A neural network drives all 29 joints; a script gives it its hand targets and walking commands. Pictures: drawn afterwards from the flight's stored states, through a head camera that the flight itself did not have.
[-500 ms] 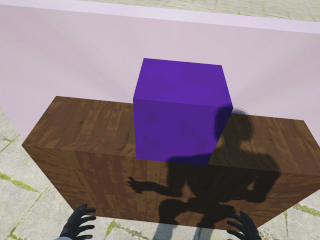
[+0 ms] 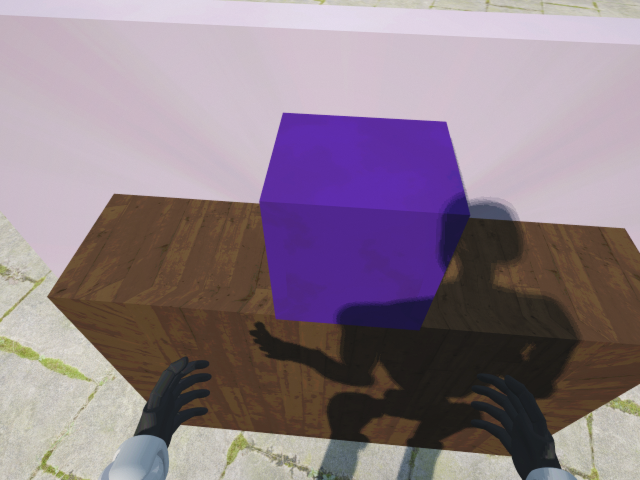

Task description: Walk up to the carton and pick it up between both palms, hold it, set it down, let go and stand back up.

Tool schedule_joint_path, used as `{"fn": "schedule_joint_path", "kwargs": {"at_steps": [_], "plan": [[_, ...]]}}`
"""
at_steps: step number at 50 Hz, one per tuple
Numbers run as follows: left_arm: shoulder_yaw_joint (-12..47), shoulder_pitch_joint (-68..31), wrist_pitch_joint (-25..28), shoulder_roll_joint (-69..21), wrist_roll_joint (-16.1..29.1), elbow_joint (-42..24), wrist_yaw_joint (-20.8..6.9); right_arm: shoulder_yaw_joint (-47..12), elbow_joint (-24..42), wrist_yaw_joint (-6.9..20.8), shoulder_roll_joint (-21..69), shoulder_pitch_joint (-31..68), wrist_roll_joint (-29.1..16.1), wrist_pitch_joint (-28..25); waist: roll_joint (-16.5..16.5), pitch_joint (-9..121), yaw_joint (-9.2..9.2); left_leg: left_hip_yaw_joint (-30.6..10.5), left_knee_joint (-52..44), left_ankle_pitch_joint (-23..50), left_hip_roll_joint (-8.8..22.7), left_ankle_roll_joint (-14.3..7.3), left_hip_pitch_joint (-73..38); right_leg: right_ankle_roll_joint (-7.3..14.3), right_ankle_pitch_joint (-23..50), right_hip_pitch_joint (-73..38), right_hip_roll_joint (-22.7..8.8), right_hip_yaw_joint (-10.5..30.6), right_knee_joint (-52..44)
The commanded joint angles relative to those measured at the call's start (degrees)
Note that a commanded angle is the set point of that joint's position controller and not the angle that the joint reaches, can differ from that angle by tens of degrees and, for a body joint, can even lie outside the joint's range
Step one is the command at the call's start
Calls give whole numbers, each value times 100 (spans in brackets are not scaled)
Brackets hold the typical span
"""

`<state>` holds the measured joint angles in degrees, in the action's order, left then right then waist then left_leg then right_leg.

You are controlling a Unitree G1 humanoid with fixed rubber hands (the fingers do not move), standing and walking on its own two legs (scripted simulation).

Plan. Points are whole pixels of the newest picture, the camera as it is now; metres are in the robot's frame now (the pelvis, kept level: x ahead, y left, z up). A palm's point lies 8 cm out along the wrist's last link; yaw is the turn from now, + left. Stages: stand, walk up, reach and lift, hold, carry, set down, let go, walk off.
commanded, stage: reach and lift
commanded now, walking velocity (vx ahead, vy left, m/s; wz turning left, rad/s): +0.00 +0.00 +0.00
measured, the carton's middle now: (354, 227) +0.46 +0.03 +0.06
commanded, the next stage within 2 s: none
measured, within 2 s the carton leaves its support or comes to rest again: neither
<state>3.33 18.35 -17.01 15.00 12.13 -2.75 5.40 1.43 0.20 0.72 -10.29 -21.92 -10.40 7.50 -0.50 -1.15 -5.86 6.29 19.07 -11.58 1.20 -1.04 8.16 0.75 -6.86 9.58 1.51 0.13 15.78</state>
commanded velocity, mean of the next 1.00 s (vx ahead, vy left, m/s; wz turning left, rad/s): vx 0.00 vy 0.00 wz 0.00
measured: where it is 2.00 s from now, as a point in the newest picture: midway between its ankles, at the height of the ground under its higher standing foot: outside the picture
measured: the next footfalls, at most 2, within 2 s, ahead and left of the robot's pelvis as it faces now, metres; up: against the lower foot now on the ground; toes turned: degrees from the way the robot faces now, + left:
none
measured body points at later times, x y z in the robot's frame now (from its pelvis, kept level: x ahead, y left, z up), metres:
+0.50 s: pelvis +0.02 -0.02 +0.00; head +0.04 -0.01 +0.45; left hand +0.23 +0.24 +0.02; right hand +0.27 -0.19 +0.02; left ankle -0.02 +0.10 -0.75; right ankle +0.02 -0.11 -0.75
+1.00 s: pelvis +0.01 +0.00 +0.00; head +0.02 +0.02 +0.45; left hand +0.30 +0.25 +0.09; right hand +0.34 -0.17 +0.08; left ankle -0.02 +0.10 -0.75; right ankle +0.02 -0.11 -0.75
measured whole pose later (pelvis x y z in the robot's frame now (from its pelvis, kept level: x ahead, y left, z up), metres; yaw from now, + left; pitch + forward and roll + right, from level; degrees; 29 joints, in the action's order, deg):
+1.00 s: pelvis +0.01 +0.00 +0.00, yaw +2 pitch -2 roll -1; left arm -5.7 -5.3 -30.4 17.2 13.9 -7.4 2.8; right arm -0.9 -2.9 -6.9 -16.5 5.4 -20.7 16.2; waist -0.5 -2.9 -2.7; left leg 4.3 17.6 -11.7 0.7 -1.2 4.4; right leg 0.5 -6.1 3.7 1.2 -1.7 11.3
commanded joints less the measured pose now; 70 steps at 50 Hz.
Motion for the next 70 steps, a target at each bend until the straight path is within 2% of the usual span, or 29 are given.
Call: {"fn": "schedule_joint_path", "kwargs": {"at_steps": [1, 6, 15, 20, 24, 29, 33, 38, 43, 47, 51, 58, 65, 70], "plan": [[-410, -680, 558, 621, 66, -1127, -43, 208, 1056, -110, -595, 386, -142, -354, 201, 805, 56, -358, -311, 1315, 135, 344, -65, 46, 421, -339, -57, 340, -251], [-567, -831, 1015, 784, 130, -999, -166, 122, 1062, -238, -545, 540, -227, -605, 219, 1039, 121, -330, -305, 1522, 62, 246, 58, -15, 770, -645, -161, 424, -267], [-688, -1087, 2073, 995, 336, -361, -396, -108, 1097, -465, -424, 925, -216, -1265, 6, 1206, 145, -359, -368, 1451, 22, 19, 492, -114, 1181, -1365, -305, 519, -175], [-728, -1305, 2228, 990, 350, 22, -489, -239, 833, -571, -431, 1185, -255, -1355, -93, 1080, 167, -416, -396, 1382, 36, -5, 481, -108, 1241, -1539, -323, 505, -171], [-803, -1573, 1982, 978, 286, -63, -501, -284, 762, -642, -507, 1435, -343, -1194, -75, 1059, 210, -433, -400, 1453, 35, 38, 287, -83, 1341, -1578, -300, 451, -202], [-892, -1977, 1466, 1006, 225, -700, -442, -216, 1026, -707, -700, 1861, -496, -857, 142, 1250, 252, -435, -330, 1860, 17, 159, -45, -29, 1635, -1557, -215, 341, -186], [-928, -2294, 954, 986, 194, -1209, -362, -122, 1169, -723, -859, 2207, -629, -521, 383, 1392, 280, -435, -248, 2218, 2, 282, -291, 28, 1778, -1447, -159, 270, -189], [-1028, -2661, 103, 840, 89, -1488, -304, -33, 950, -723, -1054, 2696, -812, -26, 568, 1391, 307, -495, -159, 2546, 11, 406, -551, 111, 1809, -1274, -105, 229, -243], [-1176, -3191, -713, 823, 87, -1675, -281, 99, 882, -749, -1322, 3535, -980, 389, 487, 1446, 324, -588, -109, 2742, 32, 451, -791, 158, 1839, -1159, -29, 218, -287], [-1256, -3804, -1103, 888, 167, -1736, -252, 258, 936, -769, -1555, 4331, -1023, 581, 351, 1687, 347, -625, -89, 2789, 50, 444, -935, 167, 1829, -1125, 48, 170, -273], [-1294, -4507, -1395, 976, 271, -1545, -221, 385, 779, -766, -1708, 5120, -1042, 799, 241, 1911, 378, -649, -115, 2559, 64, 408, -976, 166, 1633, -1084, 99, 105, -270], [-1345, -5879, -1749, 1224, 419, -822, -141, 496, -55, -702, -1858, 6566, -1101, 1256, 178, 2157, 382, -649, -265, 1638, 89, 253, -693, 131, 960, -967, 84, 55, -254], [-1321, -7186, -1794, 1602, 579, -40, -64, 520, -830, -640, -1880, 7971, -1058, 1567, 153, 2747, 358, -574, -313, 1066, 21, 10, -155, 65, 622, -1044, -15, 91, -144], [-1301, -7967, -1735, 1865, 629, 575, -110, 471, -1295, -673, -1853, 8739, -988, 1744, 162, 3191, 392, -562, -237, 1061, -80, -133, 186, 18, 802, -1224, -104, 136, -5]]}}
